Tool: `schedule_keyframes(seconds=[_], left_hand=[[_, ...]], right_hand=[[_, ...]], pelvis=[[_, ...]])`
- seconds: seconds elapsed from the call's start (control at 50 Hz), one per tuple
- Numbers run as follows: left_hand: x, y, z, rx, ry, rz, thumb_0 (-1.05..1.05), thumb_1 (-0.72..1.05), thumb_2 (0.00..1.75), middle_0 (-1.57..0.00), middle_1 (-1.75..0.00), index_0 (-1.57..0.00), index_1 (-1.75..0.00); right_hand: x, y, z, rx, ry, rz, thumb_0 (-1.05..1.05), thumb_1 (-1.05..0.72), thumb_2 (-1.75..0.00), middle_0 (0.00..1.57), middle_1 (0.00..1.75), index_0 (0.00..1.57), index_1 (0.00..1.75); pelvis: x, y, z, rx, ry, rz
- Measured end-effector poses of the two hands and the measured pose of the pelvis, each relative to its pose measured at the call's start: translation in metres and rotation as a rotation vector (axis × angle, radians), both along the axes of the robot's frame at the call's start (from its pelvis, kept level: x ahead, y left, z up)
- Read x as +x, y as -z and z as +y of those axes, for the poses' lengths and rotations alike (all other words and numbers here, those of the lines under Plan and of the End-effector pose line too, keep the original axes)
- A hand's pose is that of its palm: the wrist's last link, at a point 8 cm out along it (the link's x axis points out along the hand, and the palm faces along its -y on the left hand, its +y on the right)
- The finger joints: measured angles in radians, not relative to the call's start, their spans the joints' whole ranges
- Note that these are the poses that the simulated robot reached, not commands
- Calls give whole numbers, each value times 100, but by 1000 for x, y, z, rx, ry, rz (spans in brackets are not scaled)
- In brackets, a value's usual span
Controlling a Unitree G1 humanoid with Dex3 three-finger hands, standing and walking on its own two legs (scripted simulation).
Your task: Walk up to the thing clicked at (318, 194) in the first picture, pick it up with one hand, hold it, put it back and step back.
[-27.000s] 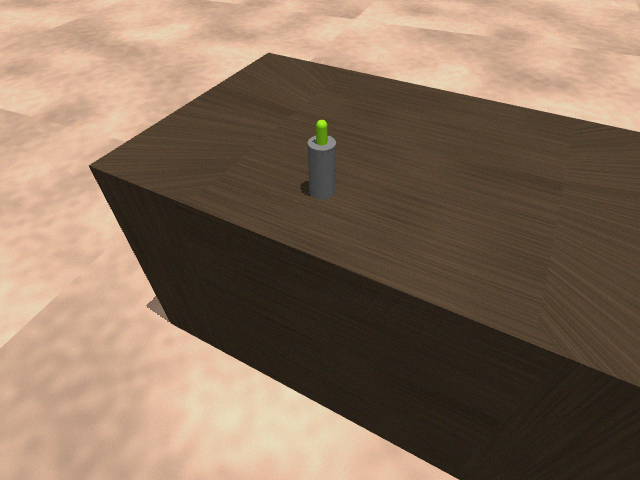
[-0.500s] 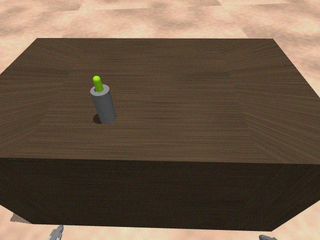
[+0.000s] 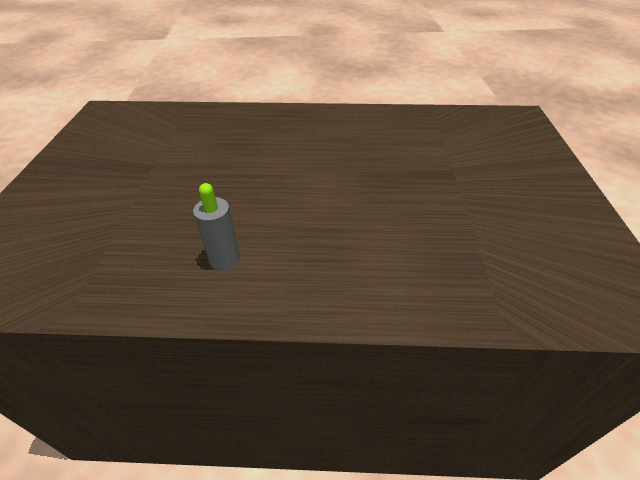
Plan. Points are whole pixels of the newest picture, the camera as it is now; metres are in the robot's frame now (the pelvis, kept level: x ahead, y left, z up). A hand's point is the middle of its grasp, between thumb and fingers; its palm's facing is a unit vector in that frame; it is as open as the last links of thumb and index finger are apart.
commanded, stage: stand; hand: left
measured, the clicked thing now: (215, 225) +0.54 +0.20 +0.02
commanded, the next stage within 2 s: none
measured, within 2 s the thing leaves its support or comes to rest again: neither
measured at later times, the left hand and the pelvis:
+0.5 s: hand out of the picture +0.05 +0.26 -0.15, palm faces -0.02 -0.94 -0.35, open 7.4 cm; pelvis -0.01 +0.01 +0.01, yaw +0 degrees
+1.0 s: hand out of the picture +0.07 +0.27 -0.15, palm faces -0.04 -0.94 -0.34, open 7.4 cm; pelvis +0.00 +0.02 +0.01, yaw -1 degrees
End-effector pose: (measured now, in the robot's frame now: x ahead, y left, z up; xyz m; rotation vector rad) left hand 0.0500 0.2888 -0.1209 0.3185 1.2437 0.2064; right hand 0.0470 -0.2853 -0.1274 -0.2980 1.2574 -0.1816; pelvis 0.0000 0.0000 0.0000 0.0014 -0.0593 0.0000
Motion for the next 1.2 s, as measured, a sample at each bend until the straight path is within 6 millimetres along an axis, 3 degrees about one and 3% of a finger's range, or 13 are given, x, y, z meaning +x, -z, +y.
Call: schedule_keyframes(seconds=[0.14, 0.3, 0.7, 1.2], left_hand=[[8, -6, 5, -3, 4, -18, 0, 66, 85, -20, -30, -20, -29], [7, -9, 13, 1, 0, -11, 0, 86, 89, -20, -30, -20, -30], [-8, -6, 19, -3, -3, 52, 0, 91, 90, -20, -30, -20, -30], [25, -11, 22, -3, 20, 11, 0, 91, 90, -20, -30, -20, -30]], right_hand=[[2, -7, 2, -2, 8, -11, 0, -90, -89, 21, 30, 20, 30], [0, -12, 2, -12, 15, -12, 0, -90, -89, 21, 30, 20, 30], [-4, -13, 5, -11, 31, 15, 0, -90, -89, 21, 30, 20, 30], [18, -18, 4, -19, 26, -11, 0, -90, -89, 21, 30, 20, 30]], pelvis=[[-4, -6, 4, -3, 0, -13], [-7, -9, 8, -3, 3, -16], [-6, -11, 14, -2, 11, -9], [8, -12, 17, -1, 16, 5]])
